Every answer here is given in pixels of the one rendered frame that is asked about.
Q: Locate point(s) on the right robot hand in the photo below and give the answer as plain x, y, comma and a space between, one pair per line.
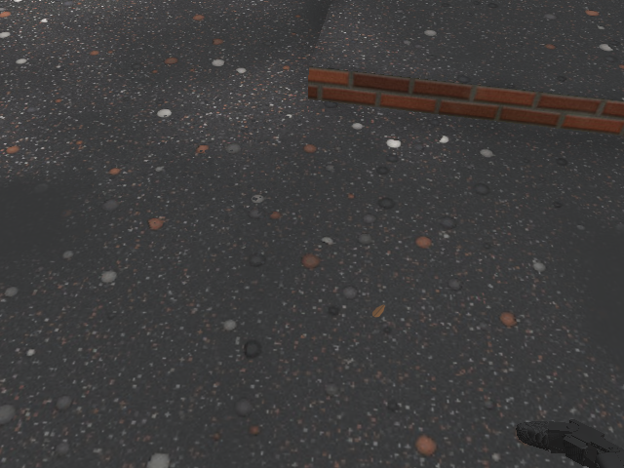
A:
581, 443

